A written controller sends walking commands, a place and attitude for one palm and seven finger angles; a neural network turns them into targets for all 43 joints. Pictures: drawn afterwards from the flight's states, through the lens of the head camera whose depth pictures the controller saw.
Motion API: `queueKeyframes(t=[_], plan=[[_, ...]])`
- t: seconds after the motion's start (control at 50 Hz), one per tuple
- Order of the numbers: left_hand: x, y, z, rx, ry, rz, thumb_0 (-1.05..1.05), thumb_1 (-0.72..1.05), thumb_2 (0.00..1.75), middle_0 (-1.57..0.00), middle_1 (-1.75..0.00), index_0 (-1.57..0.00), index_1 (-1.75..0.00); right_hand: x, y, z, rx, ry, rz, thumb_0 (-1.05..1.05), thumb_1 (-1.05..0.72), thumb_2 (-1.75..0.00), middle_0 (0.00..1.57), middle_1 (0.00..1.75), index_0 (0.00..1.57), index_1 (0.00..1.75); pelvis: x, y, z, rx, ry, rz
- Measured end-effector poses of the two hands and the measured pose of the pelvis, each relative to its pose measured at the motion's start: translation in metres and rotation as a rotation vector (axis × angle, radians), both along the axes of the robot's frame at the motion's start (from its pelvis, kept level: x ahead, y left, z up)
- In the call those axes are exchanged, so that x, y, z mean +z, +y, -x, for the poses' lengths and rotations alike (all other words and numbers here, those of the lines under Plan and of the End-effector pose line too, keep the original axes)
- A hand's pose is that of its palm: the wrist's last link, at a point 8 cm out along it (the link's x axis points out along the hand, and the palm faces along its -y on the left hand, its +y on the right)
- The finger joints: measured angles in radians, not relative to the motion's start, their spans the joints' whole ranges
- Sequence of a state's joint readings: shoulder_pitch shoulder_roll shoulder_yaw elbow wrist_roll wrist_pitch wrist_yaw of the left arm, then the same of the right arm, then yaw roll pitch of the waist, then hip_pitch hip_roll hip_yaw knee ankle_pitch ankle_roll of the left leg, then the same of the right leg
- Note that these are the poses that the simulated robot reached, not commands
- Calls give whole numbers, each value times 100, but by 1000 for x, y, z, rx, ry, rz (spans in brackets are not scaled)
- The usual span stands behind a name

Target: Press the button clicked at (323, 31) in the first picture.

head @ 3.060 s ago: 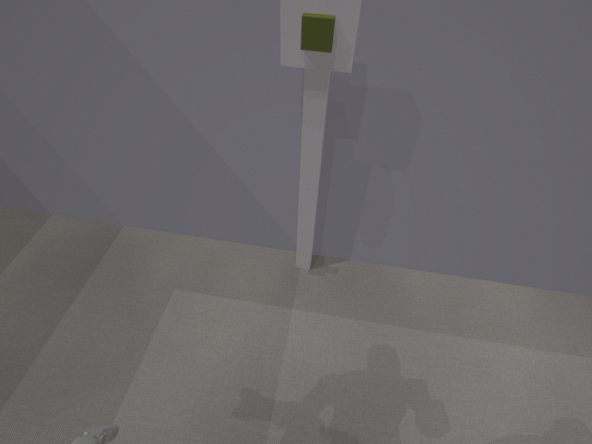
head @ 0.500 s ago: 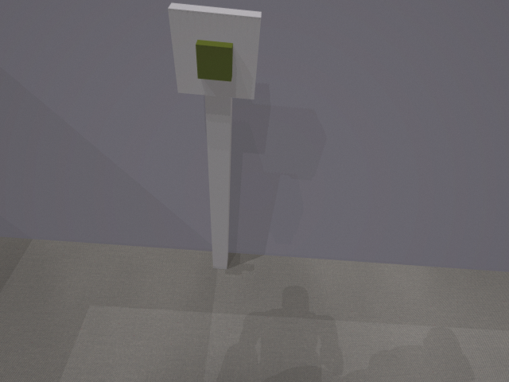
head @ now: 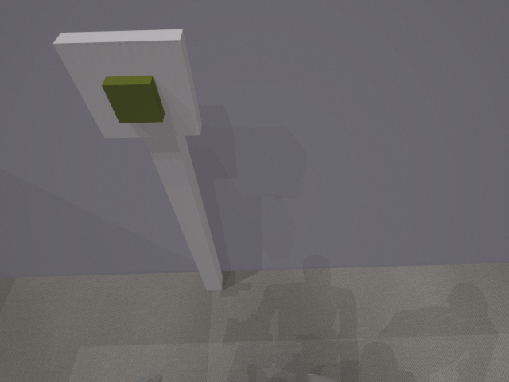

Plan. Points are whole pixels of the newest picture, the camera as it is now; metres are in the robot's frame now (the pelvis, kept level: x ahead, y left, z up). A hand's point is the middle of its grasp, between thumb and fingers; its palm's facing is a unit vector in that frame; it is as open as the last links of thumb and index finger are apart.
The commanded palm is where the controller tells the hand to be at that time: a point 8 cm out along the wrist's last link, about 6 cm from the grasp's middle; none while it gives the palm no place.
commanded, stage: come to a stop and stand still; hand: left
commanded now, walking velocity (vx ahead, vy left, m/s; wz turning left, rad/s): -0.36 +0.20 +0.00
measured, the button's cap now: (136, 98) +0.48 +0.18 +0.19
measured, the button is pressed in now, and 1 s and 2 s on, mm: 0 0 0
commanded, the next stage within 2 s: look again from close up in 1.36 s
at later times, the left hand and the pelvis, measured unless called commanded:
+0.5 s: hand out of the picture -0.02 +0.26 -0.17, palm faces +0.13 -0.98 -0.17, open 7.4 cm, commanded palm none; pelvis -0.03 +0.07 +0.01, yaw +2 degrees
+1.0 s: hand out of the picture +0.00 +0.19 -0.15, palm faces +0.03 -0.97 -0.24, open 7.2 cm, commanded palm none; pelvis -0.04 +0.01 +0.01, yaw +1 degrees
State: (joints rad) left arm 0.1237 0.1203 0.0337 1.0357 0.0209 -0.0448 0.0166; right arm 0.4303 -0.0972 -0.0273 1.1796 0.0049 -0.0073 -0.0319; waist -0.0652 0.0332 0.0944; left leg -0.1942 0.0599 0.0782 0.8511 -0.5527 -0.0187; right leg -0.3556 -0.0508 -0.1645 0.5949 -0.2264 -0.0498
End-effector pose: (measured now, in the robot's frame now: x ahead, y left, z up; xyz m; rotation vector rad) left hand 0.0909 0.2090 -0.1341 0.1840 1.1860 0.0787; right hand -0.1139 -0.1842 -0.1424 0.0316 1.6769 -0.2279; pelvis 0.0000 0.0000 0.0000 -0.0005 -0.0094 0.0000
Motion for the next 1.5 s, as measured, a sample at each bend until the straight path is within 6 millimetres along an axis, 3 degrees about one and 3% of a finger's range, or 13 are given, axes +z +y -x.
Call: queueKeyframes(t=[0.08, 0.18, 0.26, 0.32, 0.4, 0.48, 0.66, 0.76, 0.92, 1.02, 1.1, 1.36, 1.5], plan=[[9, 5, -5, 64, -32, -28, -2, 93, 90, -20, -30, -21, -30, -2, -23, -54, 68, -78, 34, 1, -90, -90, 20, 30, 20, 30, 6, -3, -2, 15, -3, -12], [13, 26, 13, 94, -7, -58, -2, 93, 90, -20, -30, -21, -30, -2, -43, -130, 145, -257, 93, 1, -91, -90, 20, 30, 20, 30, 8, 8, 8, 21, 0, -10], [8, 50, 37, 113, 19, -66, -1, 92, 90, -20, -30, -21, -30, 9, -41, -172, 195, -398, 136, 0, -91, -90, 20, 30, 20, 30, 6, 22, 19, 25, -2, -4], [-1, 71, 55, 133, 27, -55, -1, 91, 90, -20, -30, -21, -30, 18, -29, -186, 233, -471, 163, 0, -91, -90, 20, 30, 20, 30, 1, 36, 27, 30, -3, 8], [-19, 95, 81, 165, 58, -25, 0, 91, 90, -20, -30, -20, -30, 25, -4, -176, 262, -508, 186, 0, -91, -90, 20, 30, 20, 30, -4, 54, 34, 36, -9, 22], [-13, 103, 112, 190, 128, 10, 0, 91, 90, -20, -30, -20, -30, 37, 20, -148, 270, -437, 175, 0, -91, -90, 20, 30, 20, 30, 11, 64, 33, 43, -3, 32], [-3, 98, 171, 171, 342, 25, 0, 91, 90, -20, -30, -20, -30, 42, 23, -95, 184, -315, 191, 0, -92, -90, 20, 30, 21, 30, 22, 68, 30, 2, 25, 23], [0, 83, 163, 135, 355, 15, 0, 91, 90, -20, -30, -20, -30, 33, 16, -59, 131, -230, 164, 0, -91, -90, 20, 30, 21, 30, 21, 56, 34, -6, 22, 18], [7, 39, 111, 90, 174, -41, 1, 92, 90, -20, -30, -20, -30, 2, -8, -18, 74, -142, 60, 1, -90, -90, 20, 30, 20, 30, 11, 21, 40, 0, 2, -9], [14, 24, 99, 98, 102, -59, 1, 94, 90, -20, -30, -20, -30, -4, -17, -23, 96, -154, 21, 1, -91, -90, 20, 30, 20, 30, 12, 3, 37, 14, -8, 1], [11, 14, 102, 119, 98, -53, 1, 96, 90, -20, -30, -20, -30, -3, -23, -35, 113, -181, 18, 1, -91, -90, 20, 30, 20, 30, 12, -7, 36, 22, -20, -1], [2, -19, 165, 175, 271, 29, 0, 92, 90, -20, -30, -20, -30, 6, -40, -65, 166, -208, 60, 0, -91, -90, 20, 30, 20, 30, 15, -13, 36, 21, -15, 3], [1, -20, 180, 172, 301, 46, 0, 91, 90, -20, -30, -20, -30, 10, -37, -79, 181, -235, 81, 1, -91, -90, 20, 30, 20, 30, 15, -2, 35, 9, -2, 10]])
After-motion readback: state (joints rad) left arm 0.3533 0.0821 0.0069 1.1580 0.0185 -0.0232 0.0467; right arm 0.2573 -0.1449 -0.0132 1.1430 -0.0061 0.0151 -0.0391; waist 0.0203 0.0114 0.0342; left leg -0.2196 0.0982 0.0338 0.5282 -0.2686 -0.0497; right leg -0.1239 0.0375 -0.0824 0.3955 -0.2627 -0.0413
